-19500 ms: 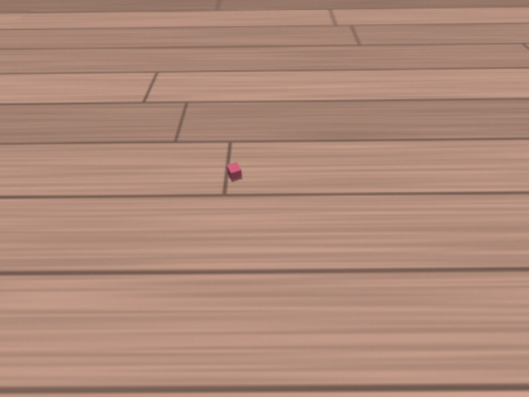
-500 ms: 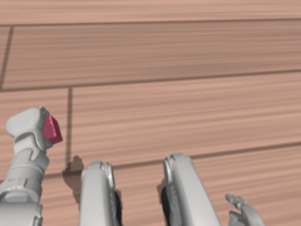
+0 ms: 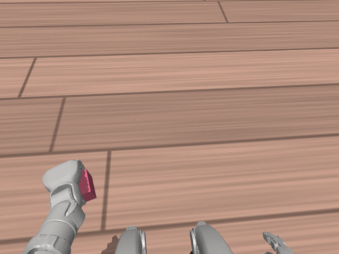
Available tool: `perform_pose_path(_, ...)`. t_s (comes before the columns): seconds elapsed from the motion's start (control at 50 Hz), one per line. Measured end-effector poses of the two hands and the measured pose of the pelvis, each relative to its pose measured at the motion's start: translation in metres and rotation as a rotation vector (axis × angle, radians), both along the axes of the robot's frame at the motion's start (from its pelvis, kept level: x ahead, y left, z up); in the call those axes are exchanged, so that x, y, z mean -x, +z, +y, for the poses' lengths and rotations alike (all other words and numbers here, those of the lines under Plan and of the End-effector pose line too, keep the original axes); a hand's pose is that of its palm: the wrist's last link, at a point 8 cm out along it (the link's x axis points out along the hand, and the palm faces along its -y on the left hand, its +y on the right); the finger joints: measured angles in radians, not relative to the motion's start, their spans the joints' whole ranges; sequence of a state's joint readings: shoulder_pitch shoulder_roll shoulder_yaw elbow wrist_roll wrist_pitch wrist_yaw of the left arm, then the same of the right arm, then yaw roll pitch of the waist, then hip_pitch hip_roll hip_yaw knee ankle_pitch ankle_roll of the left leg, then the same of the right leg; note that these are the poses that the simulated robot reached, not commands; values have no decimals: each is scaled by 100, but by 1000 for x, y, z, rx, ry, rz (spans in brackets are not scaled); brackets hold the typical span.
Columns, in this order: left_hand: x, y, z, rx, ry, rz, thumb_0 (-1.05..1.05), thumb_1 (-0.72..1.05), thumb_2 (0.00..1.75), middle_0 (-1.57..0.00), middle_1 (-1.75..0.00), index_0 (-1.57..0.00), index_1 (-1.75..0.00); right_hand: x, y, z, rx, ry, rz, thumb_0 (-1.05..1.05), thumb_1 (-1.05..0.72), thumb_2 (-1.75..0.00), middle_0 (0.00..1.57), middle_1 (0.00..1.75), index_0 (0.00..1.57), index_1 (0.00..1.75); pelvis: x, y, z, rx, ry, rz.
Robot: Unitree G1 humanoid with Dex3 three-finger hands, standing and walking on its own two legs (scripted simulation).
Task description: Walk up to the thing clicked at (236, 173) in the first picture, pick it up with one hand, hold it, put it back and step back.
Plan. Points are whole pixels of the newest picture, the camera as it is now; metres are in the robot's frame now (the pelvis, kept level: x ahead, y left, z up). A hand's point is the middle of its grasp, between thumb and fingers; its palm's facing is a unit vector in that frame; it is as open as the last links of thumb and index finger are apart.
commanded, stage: lift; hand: left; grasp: from above
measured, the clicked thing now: (80, 187) +0.35 +0.24 -0.13
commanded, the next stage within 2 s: hold in 0.50 s
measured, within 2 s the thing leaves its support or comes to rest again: neither
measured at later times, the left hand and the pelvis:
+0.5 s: hand (67, 168) +0.35 +0.23 +0.00, palm faces -0.39 -0.20 -0.90, open 9.7 cm; pelvis +0.04 +0.00 +0.09, yaw +1 degrees
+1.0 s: hand (61, 155) +0.36 +0.22 +0.05, palm faces -0.39 -0.18 -0.90, open 9.7 cm; pelvis +0.06 +0.00 +0.11, yaw +1 degrees
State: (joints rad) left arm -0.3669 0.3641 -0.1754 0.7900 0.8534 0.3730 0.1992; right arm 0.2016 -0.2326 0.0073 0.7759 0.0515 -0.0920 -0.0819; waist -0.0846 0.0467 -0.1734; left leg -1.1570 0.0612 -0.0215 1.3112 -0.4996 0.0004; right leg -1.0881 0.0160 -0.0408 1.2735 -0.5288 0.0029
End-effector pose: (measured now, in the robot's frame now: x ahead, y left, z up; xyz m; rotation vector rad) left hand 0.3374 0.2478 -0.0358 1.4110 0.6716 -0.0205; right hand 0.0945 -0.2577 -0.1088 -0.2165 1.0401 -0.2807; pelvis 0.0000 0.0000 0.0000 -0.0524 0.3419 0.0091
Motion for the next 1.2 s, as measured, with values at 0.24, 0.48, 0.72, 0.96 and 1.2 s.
perform_pose_path(0.24, -9, 55, -10, 3, 5, 20, 3, 18, 25, -122, -16, -79, -15, -4, 48, 1, -22, 0, 1, 1, -90, -90, 20, 29, 20, 30, -20, 53, -1, -21, 1, -90)
perform_pose_path(0.48, -17, 93, -17, 9, 1, -2, 3, 18, 25, -122, -15, -79, -14, -23, 78, -3, -34, 10, -12, 1, -89, -89, 20, 29, 20, 30, -38, 84, -3, -35, 3, -150)
perform_pose_path(0.72, -26, 120, -20, 4, 9, -7, 3, 18, 25, -122, -15, -79, -14, -54, 98, -2, -58, 40, -75, 1, -89, -89, 20, 29, 20, 30, -51, 100, -2, -43, 1, -197)
perform_pose_path(0.96, -27, 140, -21, -4, -13, -15, 3, 19, 24, -122, -15, -79, -13, -70, 107, 3, -90, 71, -103, 1, -89, -89, 20, 29, 20, 30, -55, 108, -1, -48, 0, -233)
perform_pose_path(1.2, -19, 154, -22, -8, -36, -18, 3, 19, 24, -121, -16, -78, -14, -73, 113, 6, -108, 91, -125, 1, -89, -89, 20, 29, 20, 30, -52, 113, -3, -51, 0, -268)
